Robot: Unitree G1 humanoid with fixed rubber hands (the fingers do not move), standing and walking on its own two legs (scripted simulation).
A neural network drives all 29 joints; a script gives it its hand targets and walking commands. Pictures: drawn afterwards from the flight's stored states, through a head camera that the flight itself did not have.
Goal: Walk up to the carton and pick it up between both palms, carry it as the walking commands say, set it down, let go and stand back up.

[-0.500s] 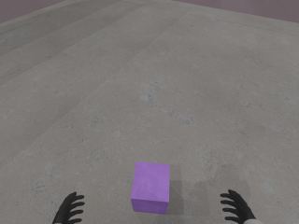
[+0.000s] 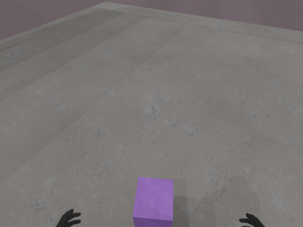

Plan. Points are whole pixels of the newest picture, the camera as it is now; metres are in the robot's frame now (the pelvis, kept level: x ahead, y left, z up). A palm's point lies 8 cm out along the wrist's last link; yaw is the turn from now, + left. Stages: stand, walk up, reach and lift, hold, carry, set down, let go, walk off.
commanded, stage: stand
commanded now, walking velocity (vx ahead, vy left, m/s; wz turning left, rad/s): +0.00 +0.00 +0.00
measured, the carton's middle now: (154, 205) +0.40 +0.01 -0.64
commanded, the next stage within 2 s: none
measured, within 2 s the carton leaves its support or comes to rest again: neither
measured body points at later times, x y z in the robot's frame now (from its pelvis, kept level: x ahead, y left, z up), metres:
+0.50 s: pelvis -0.02 +0.01 +0.00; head -0.07 +0.01 +0.45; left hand +0.10 +0.27 -0.10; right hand +0.09 -0.28 -0.11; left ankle +0.00 +0.11 -0.73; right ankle -0.03 -0.10 -0.73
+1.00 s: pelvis -0.03 +0.01 +0.00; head -0.07 +0.01 +0.45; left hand +0.08 +0.28 -0.11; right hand +0.06 -0.28 -0.11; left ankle +0.00 +0.11 -0.73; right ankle -0.03 -0.10 -0.73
